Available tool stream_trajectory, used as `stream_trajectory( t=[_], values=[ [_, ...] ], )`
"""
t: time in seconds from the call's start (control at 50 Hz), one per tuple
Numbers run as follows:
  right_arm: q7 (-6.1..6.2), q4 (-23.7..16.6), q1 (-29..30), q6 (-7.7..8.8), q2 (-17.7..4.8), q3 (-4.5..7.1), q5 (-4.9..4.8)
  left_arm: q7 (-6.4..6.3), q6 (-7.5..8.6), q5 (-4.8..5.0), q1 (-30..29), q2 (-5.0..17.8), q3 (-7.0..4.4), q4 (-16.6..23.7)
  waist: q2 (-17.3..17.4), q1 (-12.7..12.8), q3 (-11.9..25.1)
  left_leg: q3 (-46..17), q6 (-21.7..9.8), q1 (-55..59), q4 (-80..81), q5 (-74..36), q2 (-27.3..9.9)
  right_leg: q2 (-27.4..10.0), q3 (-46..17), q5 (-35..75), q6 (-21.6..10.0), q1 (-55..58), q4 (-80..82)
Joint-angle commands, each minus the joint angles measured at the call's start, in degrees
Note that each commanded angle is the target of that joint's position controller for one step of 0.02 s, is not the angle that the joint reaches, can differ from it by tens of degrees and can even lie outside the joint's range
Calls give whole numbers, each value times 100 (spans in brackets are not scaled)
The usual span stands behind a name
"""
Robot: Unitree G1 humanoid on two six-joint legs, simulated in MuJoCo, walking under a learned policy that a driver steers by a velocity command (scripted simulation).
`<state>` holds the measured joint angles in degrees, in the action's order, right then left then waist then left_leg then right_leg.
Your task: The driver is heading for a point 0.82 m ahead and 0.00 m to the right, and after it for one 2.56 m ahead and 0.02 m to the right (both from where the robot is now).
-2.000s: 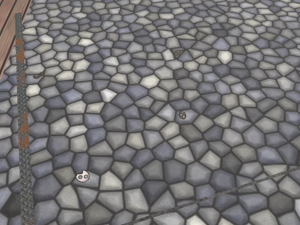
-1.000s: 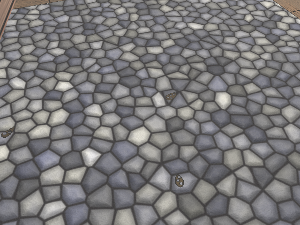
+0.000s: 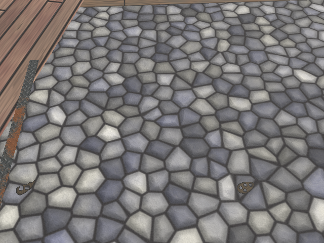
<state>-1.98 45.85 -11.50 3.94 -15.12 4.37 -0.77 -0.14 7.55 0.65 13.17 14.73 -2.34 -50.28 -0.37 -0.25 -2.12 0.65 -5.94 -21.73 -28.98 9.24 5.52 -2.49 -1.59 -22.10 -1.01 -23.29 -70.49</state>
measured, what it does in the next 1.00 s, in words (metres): walks ahead: right foot, then left foot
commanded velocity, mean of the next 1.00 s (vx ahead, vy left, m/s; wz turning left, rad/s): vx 0.50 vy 0.00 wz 0.20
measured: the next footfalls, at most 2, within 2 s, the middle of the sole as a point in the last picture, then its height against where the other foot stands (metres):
right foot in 0.36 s outside the picture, level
left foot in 0.84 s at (118, 218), level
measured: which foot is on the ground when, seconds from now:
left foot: down 0.00-0.38, up 0.40-0.82, down 0.84-1.00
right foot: up 0.00-0.34, down 0.36-0.84, up 0.86-1.00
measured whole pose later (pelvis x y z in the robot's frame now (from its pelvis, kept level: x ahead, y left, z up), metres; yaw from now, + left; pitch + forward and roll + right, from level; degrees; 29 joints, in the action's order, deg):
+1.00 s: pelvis +0.51 +0.08 +0.01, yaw +9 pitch +2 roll +0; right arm -0.9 42.0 -11.6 5.4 -13.9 3.1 0.5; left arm -0.1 2.9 1.7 18.2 17.4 -3.8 -46.9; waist -2.7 0.5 -0.1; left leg 3.9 -1.2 -15.5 -24.5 10.9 -0.2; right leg -3.3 -2.7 -20.1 -0.4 -29.7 -65.6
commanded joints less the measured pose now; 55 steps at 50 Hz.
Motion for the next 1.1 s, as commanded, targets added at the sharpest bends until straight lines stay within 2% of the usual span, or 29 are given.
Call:
stream_trajectory(
  t=[0.02,0.06,0.12,0.18,0.24,0.3,0.34,0.36,0.38,0.4,0.42,0.44,0.46,0.48,0.5,0.54,0.58,0.64,0.74,0.78,0.82,0.84,0.86,0.88,0.9,0.94,0.96,1.04,1.1],
  values=[
    [59,-449,-77,64,-529,105,34,-37,41,-95,-20,692,-228,558,67,150,592,-2171,-1181,1343,1570,-1284,-1536,-451,-328,446,75,-1259,422],
    [124,-457,-195,82,-698,145,11,-65,-72,-153,-107,555,-217,662,149,189,453,-1830,-1197,908,1681,-1692,-1409,-417,-190,710,258,-1193,968],
    [235,-419,-513,57,-870,196,-29,-89,-106,-178,-814,435,-177,932,272,-24,275,-1513,-982,684,1665,-1683,-1135,-213,-86,1769,413,-1230,2269],
    [274,-388,-774,0,-858,195,-61,-29,-69,-113,-1411,325,-126,1131,477,-284,253,-1474,-718,664,1516,-1134,-950,86,-49,2670,382,-856,3506],
    [284,-324,-1004,-40,-854,195,-91,41,-16,-43,-1779,459,-149,1335,566,-418,237,-1900,-646,1025,1249,-798,-1125,221,-160,2696,319,-728,4017],
    [334,-352,-992,-96,-863,208,-79,112,81,-27,-1703,679,-224,1401,680,-290,277,-2441,-562,1554,744,-757,-1337,267,-295,2085,150,-509,4370],
    [335,-457,-778,-124,-770,180,-61,85,141,-52,-949,848,-326,1231,787,133,565,-2466,-381,1508,104,-1307,-1109,296,-156,1957,-97,556,4713],
    [301,-554,-658,-96,-505,76,1,55,162,-151,-154,1076,-401,1112,568,506,1233,-2105,-198,1067,-1015,-1294,-842,-286,-569,2019,-429,1882,4513],
    [299,-640,-1244,-46,-159,-31,-10,16,130,-259,722,1523,-516,1007,-570,501,2146,-1367,218,-563,-2924,176,-118,-1517,-2385,1697,-1183,4036,4494],
    [292,-612,-1745,2,-254,-77,-133,80,60,-123,1020,1437,-528,766,-1962,365,2380,-1139,370,-1925,-4160,2457,-11,-2262,-4429,442,-1733,4637,5099],
    [280,-487,-1458,2,-756,28,-177,86,31,-29,744,896,-391,872,-1114,465,1549,-1325,389,-2373,-4655,2104,-359,-2050,-4039,-378,-1510,3983,5296],
    [271,-580,-871,-18,-855,50,-115,81,-28,-45,442,672,-316,923,-526,489,898,-1091,402,-2366,-4693,1612,-571,-1764,-3129,-183,-1263,3184,5360],
    [260,-685,-507,-11,-768,45,-31,98,-68,-90,168,602,-266,917,-232,365,428,-951,399,-2221,-4388,1300,-717,-1493,-2536,400,-1182,2386,5546],
    [245,-727,-382,-9,-693,62,18,109,-70,-120,21,509,-221,897,-262,219,229,-908,384,-2027,-4034,1080,-895,-1280,-2122,880,-1123,1921,5691],
    [223,-722,-458,-18,-574,46,-3,122,-64,-140,-39,486,-201,871,-383,92,187,-816,377,-1756,-3795,978,-993,-1116,-1804,1193,-1082,1613,5827],
    [201,-719,-508,-34,-370,-6,3,145,-30,-81,41,565,-225,773,-510,25,238,-584,422,-1604,-3360,820,-1069,-1011,-1394,1800,-1188,1435,6012],
    [201,-844,-192,-16,-284,-59,49,129,-22,-48,147,775,-281,684,-432,67,215,-471,492,-1705,-2727,437,-1161,-1044,-1123,2285,-1274,1454,6151],
    [168,-995,423,60,-169,-132,66,97,-101,30,342,902,-302,579,-368,250,166,-301,542,-1408,-1511,-426,-1105,-846,-721,2483,-1155,1379,6186],
    [65,-1211,1190,169,-297,-108,-32,66,-244,118,885,1047,-318,375,-473,466,48,-220,626,-797,-332,-834,-754,-928,-870,2163,-1034,1523,5879],
    [37,-1234,1134,227,-461,-45,-47,34,-302,130,890,1109,-335,349,-561,309,97,-274,531,-419,22,-585,-701,-1048,-1119,1995,-910,1672,5618],
    [86,-1003,360,260,-719,101,-9,5,-341,109,833,1040,-301,352,-510,-146,481,-156,332,914,390,-472,-608,-791,-992,2501,-678,1455,4828],
    [152,-870,-477,271,-1021,217,89,13,-318,41,737,761,-198,444,-269,-559,1095,-671,52,2253,263,-528,-1216,-443,-713,2226,-454,812,3567],
    [209,-795,-1238,207,-1570,349,216,3,-237,-25,1076,199,-30,635,1042,-664,1976,-2474,-573,4318,265,-430,-2656,271,-65,323,-59,-1107,1480],
    [178,-670,-1482,155,-1384,309,182,-3,-167,117,1288,365,-48,659,1733,-638,2316,-3999,-1025,4361,878,544,-3127,324,-420,-1240,-4,-2011,316],
    [160,-673,-1184,158,-1001,192,106,-12,-184,208,997,842,-194,657,1128,-600,1500,-3402,-840,3689,1048,1003,-2899,24,-598,-850,-19,-2370,-174],
    [119,-690,-423,169,-547,37,76,-21,-288,133,552,791,-228,725,728,-294,619,-2112,-552,2345,1438,659,-2387,-320,-406,5,2,-2175,33],
    [104,-670,-160,195,-408,2,100,-16,-366,95,537,721,-254,730,812,-122,366,-1660,-476,1843,1662,330,-2203,-458,-436,281,23,-1943,249],
    [169,-541,231,287,-592,96,188,-22,-579,32,522,437,-250,891,575,235,122,-302,-523,1134,1736,-2826,-2098,-388,-306,836,267,-1506,724],
    [303,-444,266,194,-769,151,155,77,-590,-10,138,276,-182,1092,542,148,186,446,-419,1096,1645,-3069,-1918,-329,-17,1817,274,-1157,1930]
  ],
)
Velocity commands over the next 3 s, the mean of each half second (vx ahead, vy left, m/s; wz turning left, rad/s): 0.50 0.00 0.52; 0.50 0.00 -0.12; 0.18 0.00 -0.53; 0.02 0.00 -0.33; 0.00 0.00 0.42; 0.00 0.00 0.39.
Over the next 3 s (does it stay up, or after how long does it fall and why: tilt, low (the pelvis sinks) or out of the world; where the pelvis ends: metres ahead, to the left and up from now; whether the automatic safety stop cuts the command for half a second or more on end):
stays up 0.70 0.13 0.01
